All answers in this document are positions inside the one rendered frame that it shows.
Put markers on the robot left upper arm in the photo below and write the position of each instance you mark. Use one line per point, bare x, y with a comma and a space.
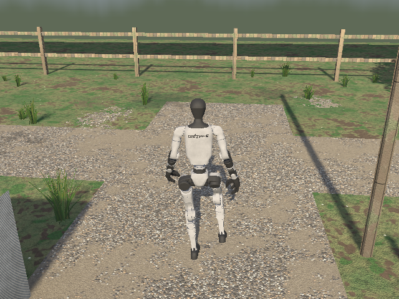
176, 140

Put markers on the robot left forearm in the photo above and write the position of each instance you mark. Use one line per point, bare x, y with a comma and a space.
170, 164

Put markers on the robot right foot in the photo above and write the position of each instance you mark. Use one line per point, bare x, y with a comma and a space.
222, 238

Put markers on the left robot thigh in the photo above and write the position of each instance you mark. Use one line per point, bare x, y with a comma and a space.
186, 189

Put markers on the right robot hand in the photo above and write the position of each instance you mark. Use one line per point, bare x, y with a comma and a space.
236, 184

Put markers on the robot right upper arm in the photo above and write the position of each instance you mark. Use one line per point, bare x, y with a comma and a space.
221, 140

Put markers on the robot right forearm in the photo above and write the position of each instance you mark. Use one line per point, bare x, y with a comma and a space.
230, 167

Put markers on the left robot hand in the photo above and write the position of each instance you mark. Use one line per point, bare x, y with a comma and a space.
173, 173

